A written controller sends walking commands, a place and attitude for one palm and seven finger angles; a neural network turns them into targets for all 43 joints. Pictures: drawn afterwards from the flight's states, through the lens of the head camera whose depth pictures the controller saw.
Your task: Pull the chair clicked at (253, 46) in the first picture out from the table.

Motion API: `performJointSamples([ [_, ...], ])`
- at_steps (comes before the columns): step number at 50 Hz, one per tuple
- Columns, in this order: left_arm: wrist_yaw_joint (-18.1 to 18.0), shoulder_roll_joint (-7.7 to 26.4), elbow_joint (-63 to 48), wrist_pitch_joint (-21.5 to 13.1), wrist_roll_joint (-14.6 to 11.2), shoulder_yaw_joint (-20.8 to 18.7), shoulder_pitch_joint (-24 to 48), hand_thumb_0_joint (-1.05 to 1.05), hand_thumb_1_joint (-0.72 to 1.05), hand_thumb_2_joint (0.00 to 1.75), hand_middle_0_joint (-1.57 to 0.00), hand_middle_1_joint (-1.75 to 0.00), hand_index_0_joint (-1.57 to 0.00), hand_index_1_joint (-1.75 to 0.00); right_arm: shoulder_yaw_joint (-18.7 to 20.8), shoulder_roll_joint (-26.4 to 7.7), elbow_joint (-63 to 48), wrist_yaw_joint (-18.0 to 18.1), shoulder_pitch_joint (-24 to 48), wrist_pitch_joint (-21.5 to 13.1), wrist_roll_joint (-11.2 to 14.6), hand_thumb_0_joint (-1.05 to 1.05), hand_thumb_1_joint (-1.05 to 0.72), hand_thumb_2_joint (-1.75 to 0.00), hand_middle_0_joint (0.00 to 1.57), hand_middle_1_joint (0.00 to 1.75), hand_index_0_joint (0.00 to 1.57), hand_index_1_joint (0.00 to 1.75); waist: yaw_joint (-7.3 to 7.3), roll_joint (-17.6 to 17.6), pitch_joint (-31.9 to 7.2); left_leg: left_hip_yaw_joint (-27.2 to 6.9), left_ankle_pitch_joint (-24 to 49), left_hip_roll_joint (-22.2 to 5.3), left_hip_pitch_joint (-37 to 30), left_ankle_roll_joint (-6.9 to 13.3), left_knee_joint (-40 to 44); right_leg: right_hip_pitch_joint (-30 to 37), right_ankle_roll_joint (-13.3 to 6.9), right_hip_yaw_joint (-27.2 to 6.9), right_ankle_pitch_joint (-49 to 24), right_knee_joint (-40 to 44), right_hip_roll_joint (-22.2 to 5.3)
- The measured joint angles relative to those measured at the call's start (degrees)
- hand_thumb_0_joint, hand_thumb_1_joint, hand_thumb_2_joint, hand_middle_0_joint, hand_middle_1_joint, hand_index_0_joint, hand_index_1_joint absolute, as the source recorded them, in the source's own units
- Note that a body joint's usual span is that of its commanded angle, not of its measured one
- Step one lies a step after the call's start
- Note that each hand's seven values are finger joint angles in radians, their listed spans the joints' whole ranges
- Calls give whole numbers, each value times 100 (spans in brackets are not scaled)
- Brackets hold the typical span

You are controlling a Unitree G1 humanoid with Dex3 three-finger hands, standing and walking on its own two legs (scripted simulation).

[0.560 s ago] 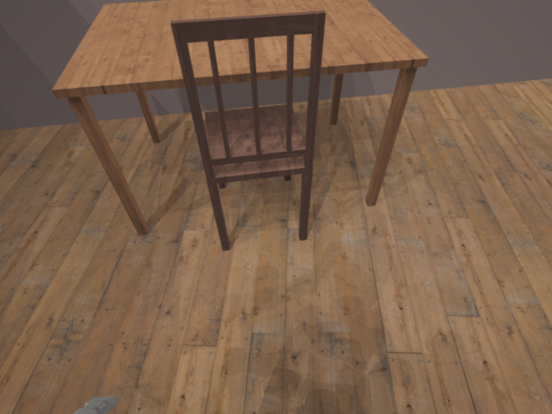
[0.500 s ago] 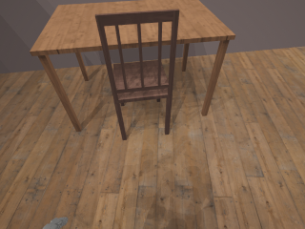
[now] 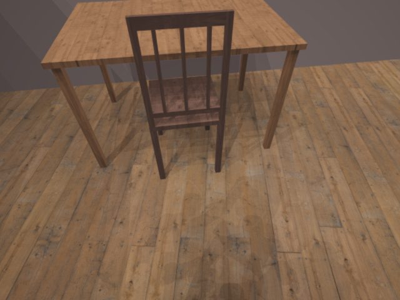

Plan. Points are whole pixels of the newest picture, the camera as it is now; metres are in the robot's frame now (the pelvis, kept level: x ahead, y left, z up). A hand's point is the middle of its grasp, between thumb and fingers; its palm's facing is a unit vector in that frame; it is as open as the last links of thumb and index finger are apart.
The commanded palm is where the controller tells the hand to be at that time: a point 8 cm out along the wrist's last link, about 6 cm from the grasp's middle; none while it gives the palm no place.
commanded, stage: stand and wait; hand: left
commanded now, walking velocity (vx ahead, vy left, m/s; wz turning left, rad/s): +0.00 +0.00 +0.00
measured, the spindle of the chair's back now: (184, 73) +0.97 +0.13 -0.06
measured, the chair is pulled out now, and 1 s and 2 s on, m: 0.00 0.00 0.00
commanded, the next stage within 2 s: look at it before walking up in 0.26 s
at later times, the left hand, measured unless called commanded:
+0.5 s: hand out of the picture +0.05 +0.24 -0.16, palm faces -0.03 -0.95 -0.31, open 7.4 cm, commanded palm none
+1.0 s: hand out of the picture +0.05 +0.25 -0.16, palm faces -0.02 -0.95 -0.32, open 7.4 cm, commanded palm none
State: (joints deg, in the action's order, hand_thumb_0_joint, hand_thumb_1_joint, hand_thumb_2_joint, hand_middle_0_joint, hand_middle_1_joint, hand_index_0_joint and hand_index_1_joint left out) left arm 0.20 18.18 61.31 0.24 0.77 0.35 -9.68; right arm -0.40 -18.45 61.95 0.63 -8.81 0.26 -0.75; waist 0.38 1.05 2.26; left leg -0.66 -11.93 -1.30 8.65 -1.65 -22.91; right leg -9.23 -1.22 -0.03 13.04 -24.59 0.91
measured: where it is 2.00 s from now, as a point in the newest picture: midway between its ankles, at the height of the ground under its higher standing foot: outside the picture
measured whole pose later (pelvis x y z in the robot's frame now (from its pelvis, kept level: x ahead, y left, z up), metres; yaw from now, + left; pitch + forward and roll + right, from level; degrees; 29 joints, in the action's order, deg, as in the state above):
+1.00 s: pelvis +0.00 +0.01 +0.00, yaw +0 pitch -2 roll +0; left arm 0.0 17.7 62.9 -0.4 1.0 0.3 -9.6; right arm -0.3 -17.3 64.1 0.5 -8.3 -0.4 -0.5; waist 0.5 0.3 1.9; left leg 0.1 -10.5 -0.6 8.1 -0.7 -20.7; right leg -8.5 -0.1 -0.8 11.1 -21.6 0.2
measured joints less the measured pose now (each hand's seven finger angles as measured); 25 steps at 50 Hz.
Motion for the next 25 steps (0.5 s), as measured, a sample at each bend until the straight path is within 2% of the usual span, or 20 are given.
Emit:
performJointSamples([
  [25, -7, -79, 120, -40, 12, -2, 40, 1, 90, 90, -21, -30, -20, -30, -4, 116, 201, -17, -81, -54, 10, 1, -91, -90, 20, 30, 20, 30, -25, -84, -67, 61, 143, 27, 28, 55, 123, -17, 65, -63, -194, 185, -28],
])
